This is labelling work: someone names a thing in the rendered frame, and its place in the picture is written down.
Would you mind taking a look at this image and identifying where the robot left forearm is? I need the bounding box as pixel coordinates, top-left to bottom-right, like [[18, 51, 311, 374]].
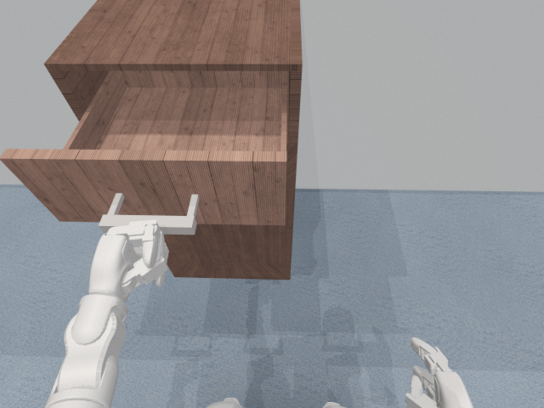
[[45, 293, 128, 408]]

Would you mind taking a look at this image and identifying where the robot left shin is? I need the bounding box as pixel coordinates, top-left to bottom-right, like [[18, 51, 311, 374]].
[[224, 398, 240, 405]]

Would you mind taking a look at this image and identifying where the drawer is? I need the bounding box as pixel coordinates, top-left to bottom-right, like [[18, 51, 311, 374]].
[[0, 71, 287, 225]]

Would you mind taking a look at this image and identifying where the right robot hand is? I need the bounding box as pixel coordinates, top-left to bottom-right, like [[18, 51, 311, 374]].
[[406, 337, 473, 408]]

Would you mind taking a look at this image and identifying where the handle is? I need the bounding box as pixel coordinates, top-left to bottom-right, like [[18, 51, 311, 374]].
[[99, 193, 199, 235]]

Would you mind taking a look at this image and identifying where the left robot hand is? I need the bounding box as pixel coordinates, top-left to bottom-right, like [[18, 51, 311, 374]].
[[88, 220, 169, 303]]

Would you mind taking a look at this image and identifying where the cabinet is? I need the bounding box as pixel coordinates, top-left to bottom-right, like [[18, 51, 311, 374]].
[[44, 0, 303, 280]]

